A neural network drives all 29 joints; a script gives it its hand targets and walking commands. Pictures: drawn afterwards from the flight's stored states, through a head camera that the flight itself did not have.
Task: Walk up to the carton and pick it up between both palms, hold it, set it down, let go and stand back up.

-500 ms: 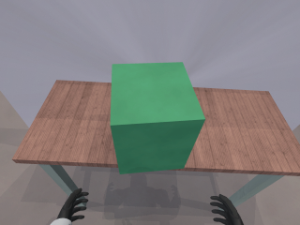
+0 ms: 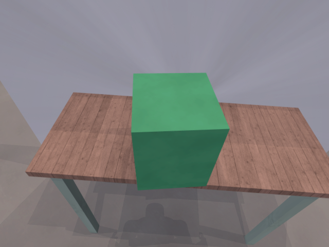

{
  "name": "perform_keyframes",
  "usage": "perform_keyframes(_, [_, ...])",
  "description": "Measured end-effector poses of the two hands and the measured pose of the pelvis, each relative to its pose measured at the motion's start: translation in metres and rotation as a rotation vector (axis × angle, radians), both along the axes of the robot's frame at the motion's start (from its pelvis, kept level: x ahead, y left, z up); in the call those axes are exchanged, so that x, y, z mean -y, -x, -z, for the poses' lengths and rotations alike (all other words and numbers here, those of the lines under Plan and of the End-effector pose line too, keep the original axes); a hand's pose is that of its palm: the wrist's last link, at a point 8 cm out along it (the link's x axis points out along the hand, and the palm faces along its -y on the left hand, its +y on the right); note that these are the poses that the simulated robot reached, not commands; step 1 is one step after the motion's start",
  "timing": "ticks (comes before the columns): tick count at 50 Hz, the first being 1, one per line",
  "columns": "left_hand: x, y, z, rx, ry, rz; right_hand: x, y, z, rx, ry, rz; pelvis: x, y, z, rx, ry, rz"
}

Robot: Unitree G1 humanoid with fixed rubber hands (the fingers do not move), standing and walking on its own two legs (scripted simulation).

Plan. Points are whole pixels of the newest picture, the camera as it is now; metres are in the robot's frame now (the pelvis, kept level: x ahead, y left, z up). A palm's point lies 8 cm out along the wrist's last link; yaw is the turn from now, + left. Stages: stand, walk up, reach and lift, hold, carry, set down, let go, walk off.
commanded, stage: stand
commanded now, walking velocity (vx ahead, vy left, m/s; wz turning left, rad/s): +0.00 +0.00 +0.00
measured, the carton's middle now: (171, 132) +0.40 -0.01 +0.05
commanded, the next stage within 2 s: none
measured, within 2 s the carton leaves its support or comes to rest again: neither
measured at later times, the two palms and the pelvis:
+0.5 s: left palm out of the picture -0.06 +0.26 -0.14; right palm out of the picture -0.05 -0.23 -0.13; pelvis -0.04 +0.02 +0.00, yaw +0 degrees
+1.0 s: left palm out of the picture -0.06 +0.24 -0.15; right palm out of the picture -0.04 -0.23 -0.14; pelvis -0.04 +0.01 +0.00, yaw +1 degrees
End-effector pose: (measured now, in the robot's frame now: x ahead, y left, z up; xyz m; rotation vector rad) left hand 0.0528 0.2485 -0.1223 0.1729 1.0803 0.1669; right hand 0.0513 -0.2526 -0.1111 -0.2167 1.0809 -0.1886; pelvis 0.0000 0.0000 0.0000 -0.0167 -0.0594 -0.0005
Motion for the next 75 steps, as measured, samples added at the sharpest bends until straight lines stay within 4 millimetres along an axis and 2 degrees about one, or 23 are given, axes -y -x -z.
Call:
perform_keyframes(8, [-0.003, 0.043, 0.009, -0.091, 0.011, -0.011, -0.009, 0.046, 0.007, -0.088, -0.007, 0.017, -0.007, 0.017, 0.000, 0.011, -0.002, -0.002])
perform_keyframes(18, [-0.007, 0.084, 0.018, -0.170, 0.021, -0.021, -0.021, 0.086, 0.015, -0.154, -0.020, 0.037, -0.016, 0.036, 0.002, 0.012, -0.005, -0.004])
perform_keyframes(27, [-0.009, 0.120, 0.021, -0.251, 0.020, -0.044, -0.023, 0.105, 0.019, -0.195, -0.021, 0.050, -0.019, 0.046, 0.003, 0.002, -0.008, -0.006])
perform_keyframes(34, [-0.007, 0.133, 0.022, -0.284, 0.022, -0.062, -0.023, 0.106, 0.022, -0.206, -0.023, 0.050, -0.018, 0.048, 0.004, -0.006, -0.008, -0.011])
perform_keyframes(45, [0.002, 0.126, 0.023, -0.287, 0.030, -0.074, -0.024, 0.098, 0.024, -0.212, -0.031, 0.049, -0.015, 0.043, 0.004, -0.019, -0.009, -0.016])
perform_keyframes(75, [0.012, 0.063, 0.019, -0.246, 0.027, -0.060, -0.031, 0.058, 0.026, -0.227, -0.058, 0.049, -0.008, 0.006, -0.001, -0.028, -0.010, -0.015])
